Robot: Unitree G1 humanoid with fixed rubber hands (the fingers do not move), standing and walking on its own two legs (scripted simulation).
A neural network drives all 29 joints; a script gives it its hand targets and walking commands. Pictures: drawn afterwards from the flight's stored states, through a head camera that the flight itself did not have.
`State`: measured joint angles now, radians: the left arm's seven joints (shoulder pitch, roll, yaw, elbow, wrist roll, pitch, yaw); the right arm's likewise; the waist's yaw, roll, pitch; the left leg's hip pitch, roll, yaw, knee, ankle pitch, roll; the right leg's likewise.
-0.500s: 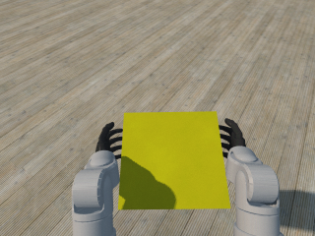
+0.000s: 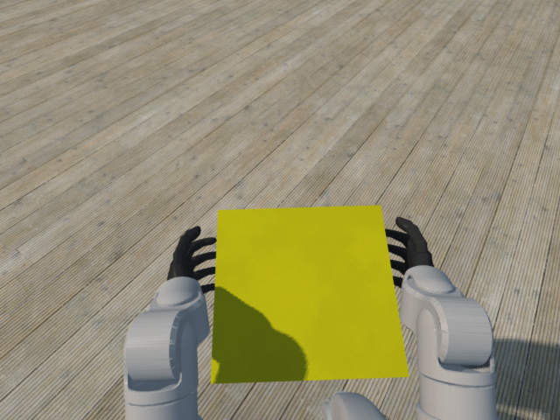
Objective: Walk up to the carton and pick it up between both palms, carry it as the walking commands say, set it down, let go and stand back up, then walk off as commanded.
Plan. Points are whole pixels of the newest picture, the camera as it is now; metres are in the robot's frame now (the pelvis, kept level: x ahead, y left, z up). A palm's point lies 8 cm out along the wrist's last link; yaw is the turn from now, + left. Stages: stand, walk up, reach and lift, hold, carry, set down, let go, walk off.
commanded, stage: carry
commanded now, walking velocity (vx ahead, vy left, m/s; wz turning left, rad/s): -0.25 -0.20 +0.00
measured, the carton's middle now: (298, 301) +0.29 +0.01 -0.01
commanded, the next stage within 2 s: none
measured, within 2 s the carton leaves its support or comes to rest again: neither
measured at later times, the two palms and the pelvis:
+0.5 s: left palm out of the picture +0.12 -0.01 +0.08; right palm out of the picture +0.13 -0.30 +0.09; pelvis -0.15 -0.16 -0.02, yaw +0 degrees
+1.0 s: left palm out of the picture -0.03 -0.21 +0.08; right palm out of the picture -0.05 -0.50 +0.07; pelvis -0.30 -0.33 -0.01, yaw -1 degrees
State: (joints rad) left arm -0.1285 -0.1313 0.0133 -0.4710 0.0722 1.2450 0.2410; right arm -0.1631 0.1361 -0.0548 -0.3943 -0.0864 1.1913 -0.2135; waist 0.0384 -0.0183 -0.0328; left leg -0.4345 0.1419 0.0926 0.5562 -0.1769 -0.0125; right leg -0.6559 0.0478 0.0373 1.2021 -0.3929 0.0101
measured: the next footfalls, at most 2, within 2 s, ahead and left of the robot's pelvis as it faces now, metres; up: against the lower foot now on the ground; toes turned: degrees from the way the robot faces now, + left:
right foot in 0.20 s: -0.03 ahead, -0.26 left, +0.00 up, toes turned -3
left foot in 0.46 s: -0.10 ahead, -0.07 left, +0.00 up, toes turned +8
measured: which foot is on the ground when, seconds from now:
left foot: down 0.00-0.20, up 0.22-0.44, down 0.46-0.84, up 0.86-1.00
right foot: up 0.00-0.18, down 0.20-0.48, up 0.50-0.82, down 0.84-1.00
